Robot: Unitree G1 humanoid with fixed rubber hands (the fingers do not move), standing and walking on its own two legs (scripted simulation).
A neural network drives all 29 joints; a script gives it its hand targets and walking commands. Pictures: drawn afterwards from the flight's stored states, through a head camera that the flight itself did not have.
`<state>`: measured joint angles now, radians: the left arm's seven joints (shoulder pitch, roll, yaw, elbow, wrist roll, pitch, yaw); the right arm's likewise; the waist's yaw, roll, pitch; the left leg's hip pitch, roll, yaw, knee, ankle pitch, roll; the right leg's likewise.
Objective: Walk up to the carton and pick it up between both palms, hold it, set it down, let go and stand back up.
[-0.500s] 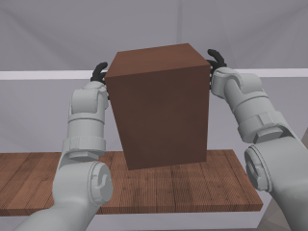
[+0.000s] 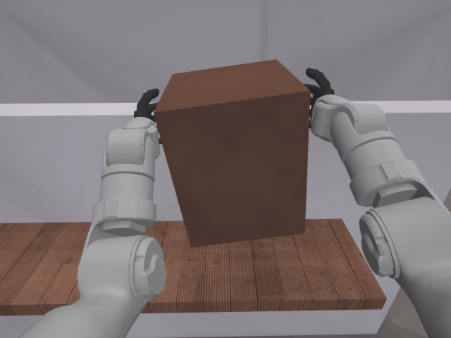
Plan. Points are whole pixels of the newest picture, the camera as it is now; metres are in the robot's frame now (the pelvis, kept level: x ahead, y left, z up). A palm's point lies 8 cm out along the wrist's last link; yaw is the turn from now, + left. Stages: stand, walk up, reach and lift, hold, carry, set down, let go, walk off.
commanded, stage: hold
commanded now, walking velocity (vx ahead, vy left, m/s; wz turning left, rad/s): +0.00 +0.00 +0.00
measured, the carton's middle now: (235, 149) +0.39 -0.01 +0.24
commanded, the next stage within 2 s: set down in 0.16 s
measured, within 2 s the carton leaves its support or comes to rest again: neither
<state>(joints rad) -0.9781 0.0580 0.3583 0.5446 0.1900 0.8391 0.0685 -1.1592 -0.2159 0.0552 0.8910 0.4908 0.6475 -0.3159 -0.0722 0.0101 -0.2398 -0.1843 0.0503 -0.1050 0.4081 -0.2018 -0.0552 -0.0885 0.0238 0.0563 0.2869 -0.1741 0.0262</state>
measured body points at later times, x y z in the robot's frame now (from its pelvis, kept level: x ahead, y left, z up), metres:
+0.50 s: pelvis +0.00 +0.00 +0.00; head -0.11 +0.02 +0.44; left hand +0.39 +0.16 +0.32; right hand +0.38 -0.14 +0.34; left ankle +0.01 +0.15 -0.75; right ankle -0.01 -0.14 -0.75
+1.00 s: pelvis +0.00 +0.00 +0.00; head -0.07 +0.04 +0.44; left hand +0.41 +0.17 +0.24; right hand +0.41 -0.12 +0.25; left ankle +0.01 +0.15 -0.75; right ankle -0.01 -0.14 -0.75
